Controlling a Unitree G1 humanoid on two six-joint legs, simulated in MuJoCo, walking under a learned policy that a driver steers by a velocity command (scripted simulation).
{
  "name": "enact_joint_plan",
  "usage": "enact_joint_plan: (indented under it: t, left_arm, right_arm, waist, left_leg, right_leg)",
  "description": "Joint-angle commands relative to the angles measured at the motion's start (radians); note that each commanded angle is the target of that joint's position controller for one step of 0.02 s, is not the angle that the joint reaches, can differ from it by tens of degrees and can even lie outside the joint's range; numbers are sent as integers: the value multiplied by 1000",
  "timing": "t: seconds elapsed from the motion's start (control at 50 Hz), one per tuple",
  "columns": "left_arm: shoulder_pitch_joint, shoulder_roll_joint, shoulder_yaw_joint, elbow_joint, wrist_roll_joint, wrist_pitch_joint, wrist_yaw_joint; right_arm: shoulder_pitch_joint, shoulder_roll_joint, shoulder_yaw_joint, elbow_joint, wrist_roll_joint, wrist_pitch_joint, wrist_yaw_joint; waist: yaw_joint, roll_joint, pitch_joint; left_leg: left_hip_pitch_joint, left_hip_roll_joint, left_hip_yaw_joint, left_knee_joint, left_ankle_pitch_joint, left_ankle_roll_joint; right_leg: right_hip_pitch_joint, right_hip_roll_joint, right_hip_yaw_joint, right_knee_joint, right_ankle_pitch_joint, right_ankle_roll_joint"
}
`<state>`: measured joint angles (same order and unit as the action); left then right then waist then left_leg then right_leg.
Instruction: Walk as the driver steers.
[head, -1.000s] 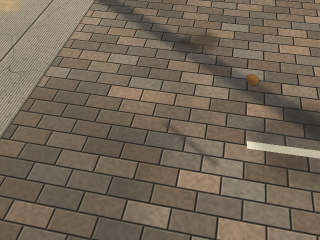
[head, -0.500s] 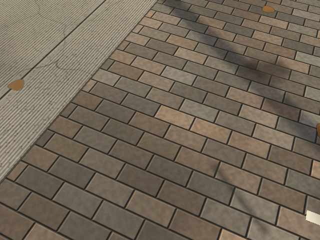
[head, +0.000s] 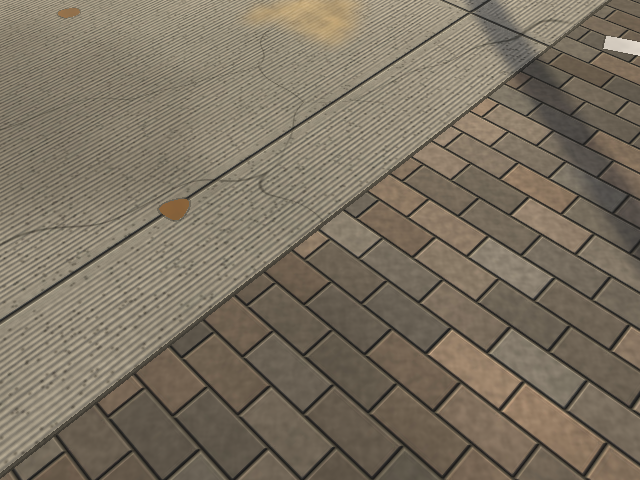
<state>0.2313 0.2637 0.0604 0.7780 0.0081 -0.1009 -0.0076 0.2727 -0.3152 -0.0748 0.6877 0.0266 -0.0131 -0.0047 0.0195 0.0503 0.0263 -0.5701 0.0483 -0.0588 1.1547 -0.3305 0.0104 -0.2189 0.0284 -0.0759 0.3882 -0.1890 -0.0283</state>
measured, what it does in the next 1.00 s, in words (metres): walks ahead: left foot, then right foot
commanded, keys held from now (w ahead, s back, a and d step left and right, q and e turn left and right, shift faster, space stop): w+q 0.14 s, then e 0.86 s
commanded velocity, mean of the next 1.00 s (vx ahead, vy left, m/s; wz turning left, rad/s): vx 0.19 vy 0.00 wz -0.15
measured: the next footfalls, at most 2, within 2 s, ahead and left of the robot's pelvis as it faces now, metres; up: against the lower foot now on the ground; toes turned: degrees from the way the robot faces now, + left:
left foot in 0.28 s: +0.32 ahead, +0.17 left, +0.00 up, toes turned +9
right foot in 0.76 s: +0.30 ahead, -0.08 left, +0.00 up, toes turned -11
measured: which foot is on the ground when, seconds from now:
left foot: up 0.00-0.26, down 0.28-0.76, up 0.78-1.00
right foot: down 0.00-0.30, up 0.32-0.74, down 0.76-1.00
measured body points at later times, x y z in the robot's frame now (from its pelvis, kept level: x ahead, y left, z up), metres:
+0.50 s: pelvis +0.21 +0.06 +0.00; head +0.26 +0.08 +0.44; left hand +0.28 +0.36 -0.14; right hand +0.39 -0.18 -0.10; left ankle +0.28 +0.17 -0.74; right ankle +0.21 -0.10 -0.67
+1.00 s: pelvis +0.27 +0.02 +0.00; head +0.31 -0.02 +0.45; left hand +0.46 +0.27 -0.08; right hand +0.36 -0.30 -0.11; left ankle +0.32 +0.17 -0.67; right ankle +0.26 -0.07 -0.74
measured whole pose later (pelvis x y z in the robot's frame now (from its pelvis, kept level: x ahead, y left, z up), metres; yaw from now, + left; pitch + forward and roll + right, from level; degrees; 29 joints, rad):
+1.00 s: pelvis +0.27 +0.02 +0.00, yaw -15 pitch +3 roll +3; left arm 0.20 0.30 0.07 0.70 -0.01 0.02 0.03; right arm 0.05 -0.31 -0.09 0.79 0.00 0.01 -0.04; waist 0.01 0.02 0.05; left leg -0.54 -0.01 -0.05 0.98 -0.36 -0.07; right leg -0.30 0.03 0.07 0.45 -0.20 -0.06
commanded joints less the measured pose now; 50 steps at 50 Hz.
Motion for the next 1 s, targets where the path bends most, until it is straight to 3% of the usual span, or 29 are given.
enact_joint_plan:
  t: [0.02, 0.12, 0.16, 0.2, 0.24, 0.26, 0.28, 0.3, 0.32, 0.34, 0.36, 0.38, 0.4, 0.42, 0.46, 0.5, 0.6, 0.68, 0.72, 0.74, 0.76, 0.78, 0.8, 0.82, 0.84, 0.86, 0.88, 0.92, 1.0]
  left_arm:
    - [-24, 141, 37, -42, -3, -20, 3]
    - [-8, 177, 45, -16, -8, -7, 8]
    - [30, 187, 45, 4, -17, 3, 9]
    - [72, 199, 45, 33, -30, 18, 6]
    - [71, 229, 49, 49, -46, 29, 5]
    - [53, 234, 47, 54, -53, 33, 6]
    - [60, 210, 36, 59, -52, 31, 6]
    - [64, 141, 7, 27, -12, 22, 3]
    - [243, 49, -31, 46, -4, 19, -14]
    - [194, 172, 4, 86, -37, 26, -11]
    - [97, 187, 13, 47, -62, 34, -9]
    - [66, 153, 7, 45, -52, 47, 5]
    - [71, 147, 12, 56, -35, 67, 17]
    - [112, 132, 13, 70, -30, 92, 25]
    - [149, 113, 19, 67, -26, 124, 42]
    - [115, 112, 25, 39, -20, 139, 50]
    - [-7, 107, 25, -32, -16, 150, 28]
    - [-36, 120, 35, -72, -16, 159, 4]
    - [5, 116, 41, -67, -15, 157, -6]
    - [32, 139, 51, -60, -7, 154, -3]
    - [55, 230, 77, -68, -6, 149, 12]
    - [49, 331, 91, -100, 6, 141, 23]
    - [89, 294, 82, -99, 28, 116, 11]
    - [52, 272, 74, -101, 23, 95, 8]
    - [-6, 249, 72, -110, 2, 86, 14]
    - [-52, 211, 61, -120, -18, 89, 23]
    - [-72, 193, 52, -129, -22, 95, 31]
    - [-61, 194, 51, -138, -14, 102, 41]
    - [-42, 219, 62, -145, -21, 113, 53]
  right_arm:
    - [-26, -36, -9, -97, -4, -5, 4]
    - [-146, -16, 3, -121, -4, -21, 30]
    - [-218, 2, 11, -145, -8, -26, 41]
    - [-252, 9, 13, -166, -13, -34, 49]
    - [-208, -28, -3, -161, -26, -42, 51]
    - [-112, -60, -20, -129, -35, -45, 47]
    - [-1, -108, -39, -92, -45, -46, 36]
    - [127, -193, -54, -69, -70, -41, 15]
    - [93, -223, -40, -88, -83, -33, 9]
    - [106, -159, -35, -96, -66, -22, 13]
    - [41, -131, -22, -82, -50, -23, 17]
    - [-28, -94, -11, -67, -36, -28, 18]
    - [-84, -59, -2, -61, -34, -32, 20]
    - [-129, -51, -1, -53, -46, -36, 20]
    - [-198, -64, -9, -49, -63, -46, 15]
    - [-217, -74, -15, -33, -61, -46, 1]
    - [-207, -98, -26, 9, -48, -20, -32]
    - [-199, -127, -37, 35, -26, 4, -29]
    - [-214, -129, -40, 46, -5, 15, -29]
    - [-170, -104, -37, 69, -1, 19, -28]
    - [-127, -62, -28, 78, -24, 23, -25]
    - [-194, -34, -15, 19, -60, 23, -28]
    - [-265, -68, -24, 6, -51, 21, -31]
    - [-262, -80, -31, 9, -26, 23, -31]
    - [-238, -81, -35, 30, -22, 23, -36]
    - [-235, -97, -42, 41, -30, 23, -44]
    - [-230, -100, -45, 46, -36, 22, -46]
    - [-215, -77, -41, 50, -30, 17, -42]
    - [-248, -46, -27, 46, -24, 12, -36]
  waist:
    - [-6, -132, -1]
    - [34, -108, 17]
    - [60, -93, 43]
    - [58, -97, 47]
    - [8, -135, 2]
    - [-57, -139, -55]
    - [-117, -122, -123]
    - [-152, -6, -274]
    - [-64, 200, -480]
    - [-134, 74, -545]
    - [-114, 75, -377]
    - [-74, 31, -265]
    - [-40, 38, -191]
    - [2, 60, -164]
    - [39, 82, -138]
    - [37, 82, -116]
    - [-3, 63, -95]
    - [-9, 61, -88]
    - [23, 48, -94]
    - [24, 4, -92]
    - [3, -199, -78]
    - [-2, -425, -49]
    - [61, -297, -138]
    - [33, -237, -129]
    - [3, -182, -120]
    - [-11, -163, -115]
    - [-24, -164, -125]
    - [-29, -156, -156]
    - [-6, -168, -148]
  left_leg:
    - [-152, 76, -44, -70, 86, -15]
    - [-109, 62, 18, -349, 338, -9]
    - [-70, 42, 48, -450, 356, 3]
    - [-13, 6, 67, -528, 315, 23]
    - [88, -41, 90, -596, 256, 57]
    - [223, -67, 105, -665, 310, 80]
    - [428, -64, 104, -720, 482, 105]
    - [745, 143, -84, -615, 957, 166]
    - [1016, 456, -435, -588, 1210, 376]
    - [921, 398, -383, -630, 1092, 349]
    - [815, 337, -246, -667, 989, 301]
    - [682, 284, -177, -714, 860, 257]
    - [546, 255, -120, -767, 761, 236]
    - [407, 234, -62, -822, 703, 228]
    - [284, 233, 5, -885, 621, 244]
    - [265, 246, 43, -913, 517, 245]
    - [313, 274, 90, -935, 293, 233]
    - [389, 308, 100, -867, 309, 205]
    - [393, 284, 137, -774, 307, 151]
    - [368, 238, 171, -685, 236, 94]
    - [249, 134, 264, -453, 77, 2]
    - [-60, -37, 248, -185, -325, -95]
    - [-92, -58, 65, -9, -381, -87]
    - [-120, -40, 21, 34, -299, -67]
    - [-135, -22, 3, 18, -205, -57]
    - [-140, -12, -6, -11, -145, -57]
    - [-96, -18, -5, -12, -103, -62]
    - [-57, -40, -4, -52, -45, -71]
    - [-13, -58, -18, -270, -2, -94]
  right_leg:
    - [92, -296, 211, -238, 147, -176]
    - [137, -261, 22, -240, 257, -138]
    - [147, -262, -10, -226, 310, -130]
    - [181, -279, -8, -180, 470, -127]
    - [234, -282, 7, -76, 686, -108]
    - [234, -257, 0, 34, 765, -83]
    - [158, -213, -20, 187, 733, -44]
    - [-61, -141, -27, 470, 313, 11]
    - [-328, -12, 82, 824, -544, 76]
    - [-311, -41, 224, 889, -541, 76]
    - [-395, -75, 193, 873, -498, 72]
    - [-410, -112, 160, 805, -429, 81]
    - [-364, -133, 149, 761, -370, 94]
    - [-255, -139, 138, 749, -311, 110]
    - [-185, -119, 103, 737, -250, 130]
    - [-209, -129, 102, 685, -197, 126]
    - [-212, -146, 77, 506, -104, 93]
    - [-181, -126, 36, 378, -153, 55]
    - [-87, -87, -8, 210, -62, 17]
    - [-22, -65, 11, 114, 33, -15]
    - [64, -187, 216, -4, 338, -76]
    - [161, -402, 562, -31, 596, -274]
    - [154, -419, 589, -49, 563, -357]
    - [159, -370, 498, -47, 512, -313]
    - [159, -317, 432, -33, 445, -251]
    - [152, -296, 404, -28, 426, -213]
    - [122, -277, 378, -27, 460, -201]
    - [132, -256, 363, -22, 494, -202]
    - [147, -234, 388, -16, 394, -197]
